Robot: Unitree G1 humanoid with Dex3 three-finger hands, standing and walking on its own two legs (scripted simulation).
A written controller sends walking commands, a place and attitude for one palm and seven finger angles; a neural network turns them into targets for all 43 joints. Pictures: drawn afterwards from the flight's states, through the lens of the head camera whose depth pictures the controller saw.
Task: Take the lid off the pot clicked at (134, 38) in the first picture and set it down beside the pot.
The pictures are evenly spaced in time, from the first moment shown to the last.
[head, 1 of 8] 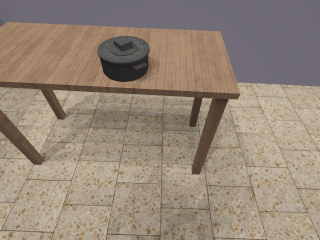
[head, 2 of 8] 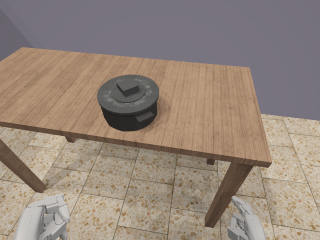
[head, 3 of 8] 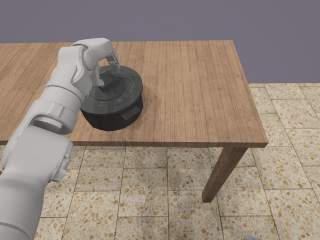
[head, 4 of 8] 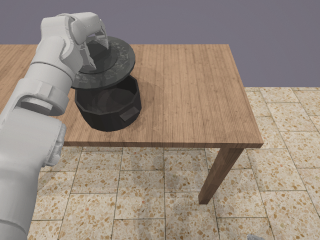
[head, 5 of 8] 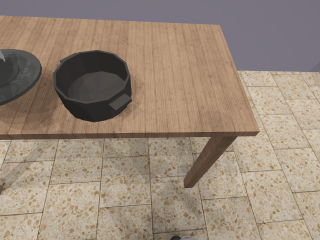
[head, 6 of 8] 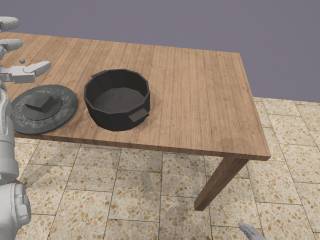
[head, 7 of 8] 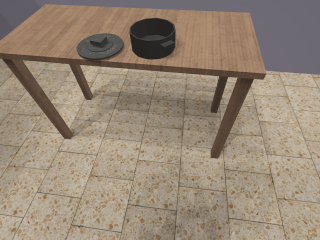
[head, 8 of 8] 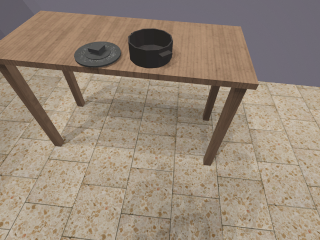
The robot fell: no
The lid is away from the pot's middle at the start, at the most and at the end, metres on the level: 0.00 0.24 0.24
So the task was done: yes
